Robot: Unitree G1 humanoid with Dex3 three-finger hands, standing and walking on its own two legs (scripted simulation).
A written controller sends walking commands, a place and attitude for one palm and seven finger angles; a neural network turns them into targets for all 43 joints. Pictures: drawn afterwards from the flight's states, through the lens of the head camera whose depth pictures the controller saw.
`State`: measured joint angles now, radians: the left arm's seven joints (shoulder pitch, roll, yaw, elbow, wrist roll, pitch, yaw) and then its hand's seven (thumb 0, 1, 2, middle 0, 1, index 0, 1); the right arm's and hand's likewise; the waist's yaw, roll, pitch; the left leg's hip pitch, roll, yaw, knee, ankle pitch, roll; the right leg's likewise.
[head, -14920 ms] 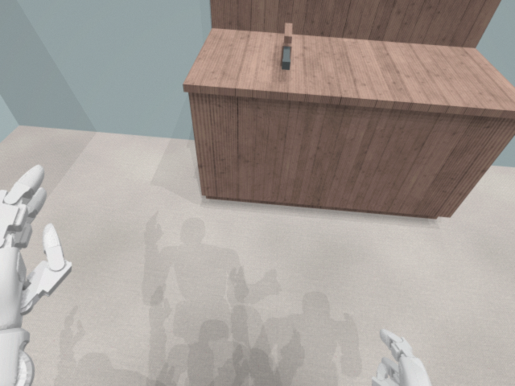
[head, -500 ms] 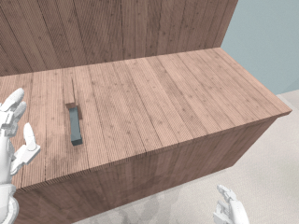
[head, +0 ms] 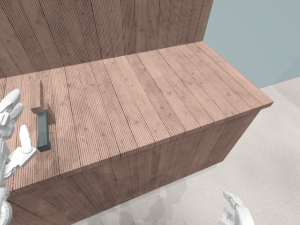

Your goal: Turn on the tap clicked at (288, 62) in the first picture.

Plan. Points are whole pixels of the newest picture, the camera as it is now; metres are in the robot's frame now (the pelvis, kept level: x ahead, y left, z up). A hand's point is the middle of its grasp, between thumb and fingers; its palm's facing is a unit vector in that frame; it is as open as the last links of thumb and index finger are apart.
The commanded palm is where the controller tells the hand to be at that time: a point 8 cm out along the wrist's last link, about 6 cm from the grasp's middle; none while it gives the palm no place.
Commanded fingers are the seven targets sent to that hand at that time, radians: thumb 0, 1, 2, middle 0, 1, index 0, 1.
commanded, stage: shuffle to correct the standing spot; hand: left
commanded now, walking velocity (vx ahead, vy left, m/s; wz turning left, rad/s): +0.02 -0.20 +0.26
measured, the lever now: (43, 145) +0.32 +0.33 +0.00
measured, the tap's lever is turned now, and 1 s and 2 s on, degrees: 0 0 0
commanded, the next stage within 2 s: come to a stop and stand still in 0.26 s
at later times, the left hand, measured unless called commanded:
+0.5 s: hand (49, 163) +0.20 +0.20 +0.16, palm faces +0.37 -0.85 -0.37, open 7.4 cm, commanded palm +0.14 +0.24 +0.18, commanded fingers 0.00 0.90 0.90 -0.20 -0.30 -0.20 -0.30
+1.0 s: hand (52, 182) +0.16 +0.19 +0.16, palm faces +0.41 -0.84 -0.36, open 7.4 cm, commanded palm +0.11 +0.22 +0.18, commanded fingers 0.00 0.90 0.90 -0.20 -0.30 -0.20 -0.30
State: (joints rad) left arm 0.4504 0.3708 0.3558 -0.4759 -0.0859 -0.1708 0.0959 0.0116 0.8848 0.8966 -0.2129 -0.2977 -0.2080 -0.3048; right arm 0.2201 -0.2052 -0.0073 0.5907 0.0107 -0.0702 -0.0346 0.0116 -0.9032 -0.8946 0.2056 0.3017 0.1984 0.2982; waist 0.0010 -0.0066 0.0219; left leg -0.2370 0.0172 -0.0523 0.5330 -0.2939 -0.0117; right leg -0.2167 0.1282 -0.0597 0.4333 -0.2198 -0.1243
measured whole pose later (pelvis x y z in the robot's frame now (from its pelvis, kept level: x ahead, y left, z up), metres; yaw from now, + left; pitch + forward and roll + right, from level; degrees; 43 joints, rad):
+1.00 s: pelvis -0.05 -0.06 +0.00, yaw +1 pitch -4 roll +1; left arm 0.43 0.33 0.30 -0.45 -0.04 -0.12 0.13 0.01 0.89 0.90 -0.21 -0.30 -0.21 -0.30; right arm 0.21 -0.20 0.01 0.59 0.02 -0.05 -0.05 0.01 -0.90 -0.89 0.20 0.30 0.20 0.30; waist 0.03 -0.01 0.08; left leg -0.17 0.02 -0.03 0.42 -0.19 -0.01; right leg -0.16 0.16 -0.09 0.32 -0.12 0.01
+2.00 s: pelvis -0.13 -0.16 +0.00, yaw +6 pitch +0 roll +2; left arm 0.42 0.36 0.35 -0.51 -0.03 -0.21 0.16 0.01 0.88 0.90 -0.21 -0.30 -0.21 -0.30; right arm 0.17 -0.22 -0.04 0.58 0.01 -0.09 -0.06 0.01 -0.91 -0.89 0.20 0.30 0.20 0.30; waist 0.03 -0.07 0.07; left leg -0.07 -0.06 0.05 0.36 -0.30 0.03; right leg -0.33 0.06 0.02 0.51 -0.17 -0.04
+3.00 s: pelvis -0.13 -0.14 +0.00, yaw +4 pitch +0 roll +0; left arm 0.45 0.33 0.32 -0.45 -0.04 -0.25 0.07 0.01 0.89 0.90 -0.21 -0.30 -0.21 -0.30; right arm 0.19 -0.21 0.02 0.55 -0.01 -0.11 0.02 0.01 -0.90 -0.89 0.21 0.30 0.20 0.30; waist -0.02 0.01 0.04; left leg -0.15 -0.03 0.04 0.48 -0.34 0.04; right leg -0.31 0.08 0.02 0.44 -0.13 -0.05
